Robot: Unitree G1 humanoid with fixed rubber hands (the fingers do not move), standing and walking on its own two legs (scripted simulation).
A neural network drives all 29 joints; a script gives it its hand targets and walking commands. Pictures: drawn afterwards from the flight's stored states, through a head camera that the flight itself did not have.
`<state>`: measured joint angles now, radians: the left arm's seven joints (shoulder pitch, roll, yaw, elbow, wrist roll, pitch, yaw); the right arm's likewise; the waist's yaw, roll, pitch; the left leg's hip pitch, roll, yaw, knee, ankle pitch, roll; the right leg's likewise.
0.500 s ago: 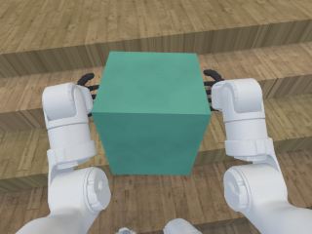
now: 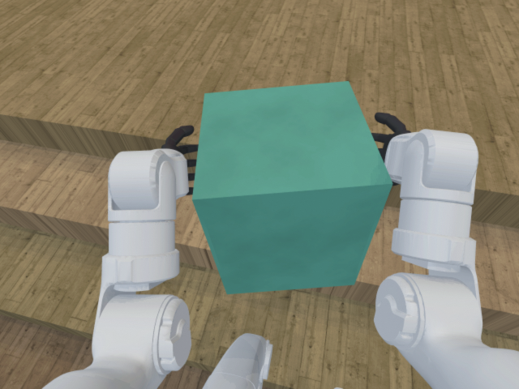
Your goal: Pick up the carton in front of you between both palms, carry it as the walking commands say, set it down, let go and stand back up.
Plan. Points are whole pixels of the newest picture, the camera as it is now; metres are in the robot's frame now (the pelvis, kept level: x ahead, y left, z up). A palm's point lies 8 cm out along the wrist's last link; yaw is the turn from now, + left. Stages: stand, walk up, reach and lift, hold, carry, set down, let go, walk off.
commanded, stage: carry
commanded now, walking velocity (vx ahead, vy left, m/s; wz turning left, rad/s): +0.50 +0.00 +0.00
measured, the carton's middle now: (283, 194) +0.39 +0.05 +0.07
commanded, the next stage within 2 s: none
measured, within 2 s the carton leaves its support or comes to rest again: neither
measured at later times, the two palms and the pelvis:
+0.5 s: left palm out of the picture +0.72 +0.16 +0.33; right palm out of the picture +0.67 -0.14 +0.32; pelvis +0.31 +0.06 +0.16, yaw -1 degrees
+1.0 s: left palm out of the picture +0.97 +0.18 +0.49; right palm out of the picture +1.02 -0.12 +0.49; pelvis +0.62 -0.01 +0.33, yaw +1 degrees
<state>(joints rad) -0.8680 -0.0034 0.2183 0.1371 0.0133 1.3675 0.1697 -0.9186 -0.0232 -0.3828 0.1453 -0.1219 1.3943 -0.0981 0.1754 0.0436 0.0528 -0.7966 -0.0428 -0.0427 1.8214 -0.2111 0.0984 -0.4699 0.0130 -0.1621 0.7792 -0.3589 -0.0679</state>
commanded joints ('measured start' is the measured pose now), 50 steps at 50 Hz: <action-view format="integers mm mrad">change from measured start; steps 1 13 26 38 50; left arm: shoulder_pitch -1062 -893 -797 -846 -930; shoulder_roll -1184 -964 -915 -1073 -1147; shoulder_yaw -588 -381 -369 -443 -552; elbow -281 2 -51 75 -197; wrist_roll -559 -393 -229 -381 -513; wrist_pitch -41 50 0 7 -41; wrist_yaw -282 -293 -225 -230 -286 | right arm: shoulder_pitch -733 -770 -979 -760 -680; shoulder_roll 933 995 1192 1040 962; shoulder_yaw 542 598 697 500 582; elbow -103 79 -183 90 -65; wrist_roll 329 421 643 455 357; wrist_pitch -43 17 -58 -5 -50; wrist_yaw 140 126 209 224 148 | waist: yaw -96 -323 -285 43 -47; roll -22 -406 -3 102 -99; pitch -539 -626 -544 -792 -532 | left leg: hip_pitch -239 415 928 633 -480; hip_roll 97 -37 380 131 85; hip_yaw -14 359 -317 187 66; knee -127 -628 -1428 -829 120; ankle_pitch -68 28 240 1284 -176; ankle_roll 23 68 208 -20 40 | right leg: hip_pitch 577 354 -693 419 748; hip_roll -298 -191 -55 78 -336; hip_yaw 518 -47 152 -27 501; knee -349 -334 1182 -46 -380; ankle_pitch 264 1703 -26 306 443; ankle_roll -170 -98 -75 -89 -223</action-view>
